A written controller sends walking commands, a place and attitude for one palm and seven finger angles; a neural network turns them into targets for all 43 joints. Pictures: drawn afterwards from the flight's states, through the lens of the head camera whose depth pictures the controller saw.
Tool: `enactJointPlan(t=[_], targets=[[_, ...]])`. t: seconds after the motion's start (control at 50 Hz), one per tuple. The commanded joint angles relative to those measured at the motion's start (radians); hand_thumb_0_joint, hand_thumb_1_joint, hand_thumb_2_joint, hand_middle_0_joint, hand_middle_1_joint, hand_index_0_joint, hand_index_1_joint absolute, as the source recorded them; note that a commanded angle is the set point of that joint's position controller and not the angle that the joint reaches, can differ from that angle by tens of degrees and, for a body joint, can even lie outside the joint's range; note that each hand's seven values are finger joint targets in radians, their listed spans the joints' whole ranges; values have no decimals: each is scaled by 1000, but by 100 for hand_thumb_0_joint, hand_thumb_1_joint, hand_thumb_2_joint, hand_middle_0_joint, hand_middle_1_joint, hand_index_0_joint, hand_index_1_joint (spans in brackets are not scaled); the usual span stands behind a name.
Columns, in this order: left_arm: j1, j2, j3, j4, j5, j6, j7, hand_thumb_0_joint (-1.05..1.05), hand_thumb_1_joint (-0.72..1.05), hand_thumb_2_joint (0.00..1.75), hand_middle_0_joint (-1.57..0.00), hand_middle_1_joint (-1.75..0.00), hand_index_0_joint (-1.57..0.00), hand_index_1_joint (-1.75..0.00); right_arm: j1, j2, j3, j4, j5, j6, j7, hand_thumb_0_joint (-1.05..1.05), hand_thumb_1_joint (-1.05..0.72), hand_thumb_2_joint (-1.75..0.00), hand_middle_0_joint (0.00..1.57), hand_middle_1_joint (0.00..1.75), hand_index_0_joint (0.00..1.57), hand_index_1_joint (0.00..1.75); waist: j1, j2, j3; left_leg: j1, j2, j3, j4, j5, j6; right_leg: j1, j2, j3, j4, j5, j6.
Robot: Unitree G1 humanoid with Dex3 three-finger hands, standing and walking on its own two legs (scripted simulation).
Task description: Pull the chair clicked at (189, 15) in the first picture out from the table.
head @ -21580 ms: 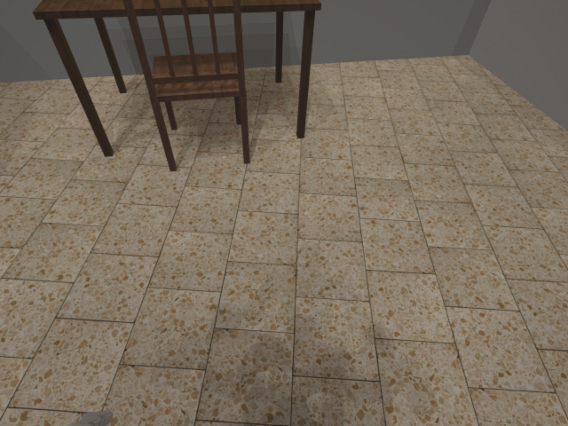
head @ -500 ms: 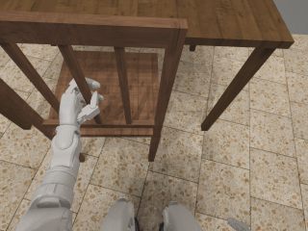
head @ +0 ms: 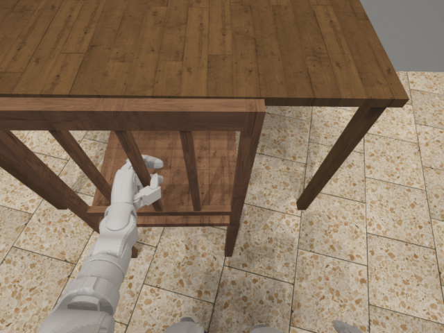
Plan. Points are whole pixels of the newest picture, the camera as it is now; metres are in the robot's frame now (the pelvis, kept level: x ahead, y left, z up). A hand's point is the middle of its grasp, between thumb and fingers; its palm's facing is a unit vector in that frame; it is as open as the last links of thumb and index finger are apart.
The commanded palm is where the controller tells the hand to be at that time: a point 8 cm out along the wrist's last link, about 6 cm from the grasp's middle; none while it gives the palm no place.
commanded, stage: step backward, pulling the chair out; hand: left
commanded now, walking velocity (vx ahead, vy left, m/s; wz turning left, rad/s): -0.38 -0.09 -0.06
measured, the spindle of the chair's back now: (145, 177) +0.42 +0.15 -0.04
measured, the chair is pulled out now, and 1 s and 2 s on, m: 0.03 0.15 0.39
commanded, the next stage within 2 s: none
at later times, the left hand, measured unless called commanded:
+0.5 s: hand (163, 203) +0.36 +0.11 -0.03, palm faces +0.03 -0.99 -0.12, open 4.9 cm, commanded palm +0.33 +0.16 -0.04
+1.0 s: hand (168, 250) +0.27 +0.09 -0.03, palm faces -0.17 -0.98 -0.12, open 4.9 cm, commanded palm +0.26 +0.15 -0.03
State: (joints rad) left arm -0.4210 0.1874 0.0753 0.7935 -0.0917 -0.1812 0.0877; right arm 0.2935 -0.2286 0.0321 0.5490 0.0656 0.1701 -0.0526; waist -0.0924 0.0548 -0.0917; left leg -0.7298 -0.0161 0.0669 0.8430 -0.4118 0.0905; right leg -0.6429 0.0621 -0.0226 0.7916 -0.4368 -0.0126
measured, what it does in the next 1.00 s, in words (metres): steps on the spot: left foot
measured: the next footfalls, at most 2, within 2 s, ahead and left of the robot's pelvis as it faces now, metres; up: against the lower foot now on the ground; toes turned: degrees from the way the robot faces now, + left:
left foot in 0.80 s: -0.04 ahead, +0.12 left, +0.00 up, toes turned -2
right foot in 1.24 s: -0.12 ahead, -0.12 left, +0.00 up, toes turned -5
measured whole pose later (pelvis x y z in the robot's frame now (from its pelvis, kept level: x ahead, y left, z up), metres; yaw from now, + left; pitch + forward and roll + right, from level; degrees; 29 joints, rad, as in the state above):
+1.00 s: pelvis -0.09 +0.03 +0.04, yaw -3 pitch +5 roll +0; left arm -0.47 0.14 -0.05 0.93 -0.05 -0.14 0.07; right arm 0.19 -0.23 -0.02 0.63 0.02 0.10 -0.10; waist -0.08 -0.01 0.12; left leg -0.34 -0.02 0.02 0.50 -0.24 0.04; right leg -0.46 -0.02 0.01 0.67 -0.32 0.01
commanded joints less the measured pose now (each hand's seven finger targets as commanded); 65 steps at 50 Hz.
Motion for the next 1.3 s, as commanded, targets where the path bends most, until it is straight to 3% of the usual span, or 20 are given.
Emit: enactJointPlan(t=[0.0, 0.1, 0.18, 0.3, 0.44, 0.5, 0.56, 0.62, 0.74, 0.8, 0.84, 0.9, 0.92, 0.96, 1.04, 1.1, 1.16, 1.22, 1.26, 1.28], targets=[[-381, 181, -12, -103, 67, -41, 19, 0, 90, 90, -50, -145, -50, -145, 99, -170, -73, -30, -10, -8, -46, 0, -90, -90, 20, 30, 20, 30, 6, 8, -389, 485, 133, -152, -130, 788, -33, 221, -111, 90, -119, 784, 56], [-341, 155, -20, -7, 64, -78, -11, 0, 90, 90, -50, -145, -50, -145, 80, -156, -96, 2, -32, -25, -38, 0, -90, -90, 20, 30, 20, 30, 20, 200, -330, 735, 235, -264, -230, 1061, -26, 77, -73, 64, -111, 198, 12], [-309, 137, -19, -23, 61, -89, -23, 0, 90, 90, -50, -145, -50, -145, 61, -140, -93, 6, -57, -48, -17, 0, -90, -90, 20, 30, 20, 30, 34, 251, -316, 863, 265, -280, -260, 1224, -57, 39, -72, 57, -81, 71, -1], [-201, 174, 29, -60, 61, -104, -35, 0, 90, 90, -50, -145, -50, -145, 35, -157, -94, -3, -63, -60, -15, 0, -90, -90, 20, 30, 20, 30, 43, 95, -312, 789, 279, -246, -266, 1143, -57, 196, -85, 49, -201, 239, -3], [-216, 181, 29, -70, 68, -118, -18, 0, 90, 90, -50, -145, -50, -145, 61, -156, -99, 32, -43, -80, -25, 0, -90, -90, 20, 30, 20, 30, 27, 93, -373, 760, 233, -159, -223, 1028, -59, 330, -126, 85, -290, 606, -12], [-245, 226, 40, -46, 69, -115, -4, 0, 90, 90, -50, -145, -50, -145, 62, -169, -103, 49, -30, -87, -44, 0, -90, -90, 20, 30, 20, 30, 25, 73, -379, 631, 198, -124, -219, 809, -77, 435, -193, 138, -282, 880, -23], [-288, 226, 13, -8, 64, -101, 3, 0, 90, 90, -50, -145, -50, -145, 32, -169, -95, 51, -13, -93, -57, 0, -90, -90, 20, 30, 20, 30, 26, -1, -343, 405, 104, -84, -171, 270, -106, 592, -310, 231, -291, 1160, -37], [-297, 240, 19, 46, 67, -58, 8, 0, 90, 90, -50, -145, -50, -145, -8, -186, -94, 53, -1, -91, -59, 0, -90, -90, 20, 30, 20, 30, 40, -71, -278, 261, 57, -136, -109, -38, -105, 627, -385, 258, -327, 1131, -34], [-274, 154, -54, 33, 56, -8, 3, 0, 90, 90, -50, -145, -50, -145, -36, -191, -90, 69, 0, -95, -77, 0, -90, -90, 20, 30, 20, 30, 34, -72, -269, 305, 80, -164, -249, 149, -112, 683, -377, 185, -295, 1096, -48], [-266, 116, -90, -5, 51, -4, -6, 0, 90, 90, -50, -145, -50, -145, -31, -186, -96, 47, -4, -87, -90, 0, -90, -90, 20, 30, 20, 30, 31, -100, -276, 429, 104, -131, -354, 399, -102, 635, -269, 93, -277, 973, -1], [-284, 54, -129, -47, 48, -15, -14, 0, 90, 90, -50, -145, -50, -145, -14, -177, -96, 27, -13, -84, -90, 0, -90, -90, 20, 30, 20, 30, 16, -99, -317, 566, 138, -147, -373, 744, -89, 560, -180, 34, -238, 892, 22], [-288, 28, -136, -84, 56, -36, -25, 0, 90, 90, -50, -145, -50, -145, -28, -168, -103, 10, -44, -81, -65, 0, -90, -90, 20, 30, 20, 30, 27, 113, -331, 778, 248, -249, -375, 1044, -30, 321, -93, 27, -129, 353, 25], [-278, 18, -137, -74, 59, -37, -25, 0, 90, 90, -50, -145, -50, -145, -31, -158, -102, 10, -55, -83, -50, 0, -90, -90, 20, 30, 20, 30, 31, 164, -306, 797, 290, -285, -394, 1074, -9, 243, -78, 32, -63, 113, 19], [-309, 20, -126, -78, 67, -45, -16, 0, 90, 90, -50, -145, -50, -145, -52, -140, -95, 10, -75, -94, -31, 0, -90, -90, 20, 30, 20, 30, 44, 206, -231, 729, 327, -309, -424, 975, 29, 189, -80, 48, 49, -57, 5], [-363, 39, -99, 0, 80, -75, 4, 0, 90, 90, -50, -145, -50, -145, -6, -136, -94, 71, -75, -139, -18, 0, -90, -90, 20, 30, 20, 30, 24, 113, -194, 874, 330, -281, -352, 1125, 43, 136, -78, 41, -52, 22, 16], [-396, 77, -75, 43, 92, -95, 8, 0, 90, 90, -50, -145, -50, -145, 10, -144, -94, 112, -78, -165, -22, 0, -90, -90, 20, 30, 20, 30, 17, 96, -176, 845, 329, -294, -360, 1042, 47, 169, -73, 41, -104, 16, 18], [-360, 81, -59, 73, 99, -114, 10, 0, 90, 90, -50, -145, -50, -145, 0, -131, -95, 132, -77, -185, -24, 0, -90, -90, 20, 30, 20, 30, 23, 153, -195, 804, 316, -292, -338, 960, 43, 231, -77, 40, -194, 52, 18], [-287, 113, -28, 86, 100, -121, 4, 0, 90, 90, -50, -145, -50, -145, -12, -139, -102, 134, -66, -189, -21, 0, -90, -90, 20, 30, 20, 30, 38, 139, -222, 696, 279, -262, -281, 838, 11, 379, -86, 38, -359, 261, 14], [-268, 136, -25, 57, 96, -123, -4, 0, 90, 90, -50, -145, -50, -145, -30, -137, -104, 115, -48, -186, -25, 0, -90, -90, 20, 30, 20, 30, 36, 15, -238, 529, 184, -153, -236, 591, -51, 525, -168, 84, -411, 646, -1], [-268, 187, 12, 60, 83, -117, 2, 0, 90, 90, -50, -145, -50, -145, -27, -132, -119, 105, -32, -185, -32, 0, -90, -90, 20, 30, 20, 30, 33, -197, -260, 422, 100, -81, -139, 277, -106, 574, -271, 171, -407, 726, -52]])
